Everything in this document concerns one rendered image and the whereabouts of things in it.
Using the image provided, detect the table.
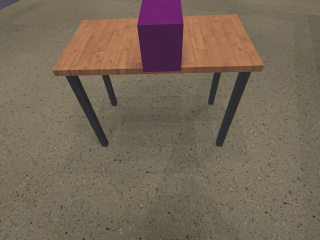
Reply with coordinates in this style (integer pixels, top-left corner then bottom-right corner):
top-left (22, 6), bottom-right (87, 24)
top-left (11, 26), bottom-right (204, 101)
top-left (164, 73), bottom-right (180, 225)
top-left (52, 14), bottom-right (264, 147)

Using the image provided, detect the carton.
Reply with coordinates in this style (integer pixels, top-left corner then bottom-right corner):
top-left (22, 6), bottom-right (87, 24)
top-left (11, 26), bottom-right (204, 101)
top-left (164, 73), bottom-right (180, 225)
top-left (137, 0), bottom-right (184, 72)

